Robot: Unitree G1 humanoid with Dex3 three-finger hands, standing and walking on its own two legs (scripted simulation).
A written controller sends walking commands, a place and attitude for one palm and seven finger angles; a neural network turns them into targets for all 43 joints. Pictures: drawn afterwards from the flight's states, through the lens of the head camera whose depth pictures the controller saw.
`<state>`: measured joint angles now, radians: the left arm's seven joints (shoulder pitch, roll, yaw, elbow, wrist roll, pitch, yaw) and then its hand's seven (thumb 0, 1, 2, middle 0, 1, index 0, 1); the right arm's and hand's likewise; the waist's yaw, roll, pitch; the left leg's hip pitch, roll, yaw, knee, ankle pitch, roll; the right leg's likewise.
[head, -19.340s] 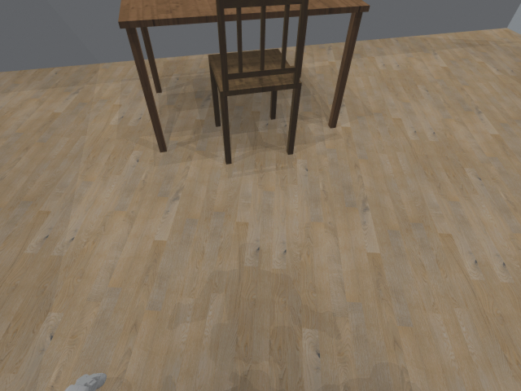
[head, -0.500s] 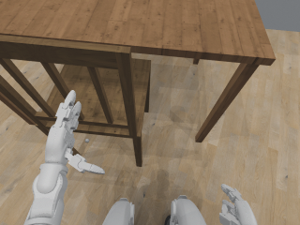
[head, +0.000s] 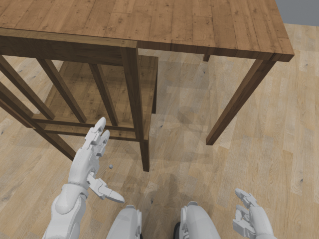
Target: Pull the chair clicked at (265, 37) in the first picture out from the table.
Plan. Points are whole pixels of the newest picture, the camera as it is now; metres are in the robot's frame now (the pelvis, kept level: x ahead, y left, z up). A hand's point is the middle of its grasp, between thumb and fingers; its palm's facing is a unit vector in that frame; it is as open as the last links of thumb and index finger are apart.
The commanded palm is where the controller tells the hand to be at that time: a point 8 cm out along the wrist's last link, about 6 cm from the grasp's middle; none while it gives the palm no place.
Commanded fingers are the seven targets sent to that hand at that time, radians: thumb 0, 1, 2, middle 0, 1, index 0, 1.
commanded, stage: aim the fingers beside a spindle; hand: left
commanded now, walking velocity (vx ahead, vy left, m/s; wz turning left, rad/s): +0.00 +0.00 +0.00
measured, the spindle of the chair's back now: (67, 95) +0.46 +0.25 +0.03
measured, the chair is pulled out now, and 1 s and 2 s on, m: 0.00 0.00 0.00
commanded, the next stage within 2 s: push the fingers through the gap in 0.50 s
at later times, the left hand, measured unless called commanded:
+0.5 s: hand (97, 145) +0.32 +0.15 +0.05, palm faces -0.03 -1.00 -0.09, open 16.9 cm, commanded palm +0.29 +0.20 +0.02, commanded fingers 0.00 -0.50 0.30 -0.06 -0.08 -0.06 -0.08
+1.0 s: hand (109, 147) +0.33 +0.13 +0.00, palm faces -0.15 -0.99 -0.01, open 16.9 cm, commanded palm +0.33 +0.19 +0.02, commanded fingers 0.00 -0.50 0.30 -0.06 -0.08 -0.06 -0.08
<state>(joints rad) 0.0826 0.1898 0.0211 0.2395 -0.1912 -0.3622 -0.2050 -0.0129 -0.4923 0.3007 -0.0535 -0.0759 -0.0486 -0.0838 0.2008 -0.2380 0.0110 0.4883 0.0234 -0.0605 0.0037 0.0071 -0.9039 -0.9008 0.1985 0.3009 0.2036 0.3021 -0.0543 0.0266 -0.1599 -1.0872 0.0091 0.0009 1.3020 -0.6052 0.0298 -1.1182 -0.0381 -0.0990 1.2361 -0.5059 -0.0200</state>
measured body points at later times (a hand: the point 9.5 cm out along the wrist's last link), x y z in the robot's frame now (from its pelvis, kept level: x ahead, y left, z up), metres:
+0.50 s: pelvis +0.00 -0.01 +0.00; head +0.11 +0.00 +0.44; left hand +0.31 +0.20 +0.06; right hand +0.17 -0.25 -0.10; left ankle +0.00 +0.10 -0.62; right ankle +0.04 -0.12 -0.62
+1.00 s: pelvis +0.00 +0.00 +0.00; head +0.12 +0.00 +0.43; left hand +0.33 +0.19 +0.01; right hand +0.16 -0.25 -0.11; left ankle +0.00 +0.10 -0.62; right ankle +0.04 -0.12 -0.62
